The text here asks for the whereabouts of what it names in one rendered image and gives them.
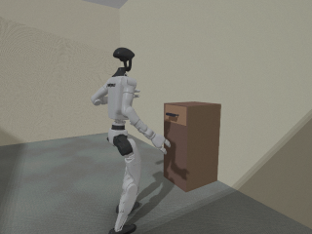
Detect robot right upper arm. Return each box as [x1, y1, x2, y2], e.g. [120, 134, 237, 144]
[121, 76, 137, 118]

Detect robot right hand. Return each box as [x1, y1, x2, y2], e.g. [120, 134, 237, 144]
[151, 134, 171, 155]

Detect cabinet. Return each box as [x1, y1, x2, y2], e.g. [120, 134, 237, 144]
[163, 101, 221, 192]

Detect left robot forearm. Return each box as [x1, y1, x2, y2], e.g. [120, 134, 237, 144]
[101, 97, 108, 105]

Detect right robot forearm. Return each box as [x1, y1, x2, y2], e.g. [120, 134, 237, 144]
[126, 107, 155, 139]

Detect robot left hand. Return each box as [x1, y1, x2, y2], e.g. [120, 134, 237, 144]
[134, 89, 140, 98]

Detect robot left shin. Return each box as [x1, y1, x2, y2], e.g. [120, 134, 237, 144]
[122, 172, 131, 192]

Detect robot head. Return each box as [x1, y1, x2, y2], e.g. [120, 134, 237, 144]
[112, 47, 135, 77]

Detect handle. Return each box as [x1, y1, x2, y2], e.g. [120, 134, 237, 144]
[166, 112, 178, 117]

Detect drawer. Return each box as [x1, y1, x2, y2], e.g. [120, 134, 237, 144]
[165, 104, 187, 126]

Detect robot left upper arm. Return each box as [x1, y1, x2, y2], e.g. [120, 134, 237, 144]
[91, 78, 110, 106]

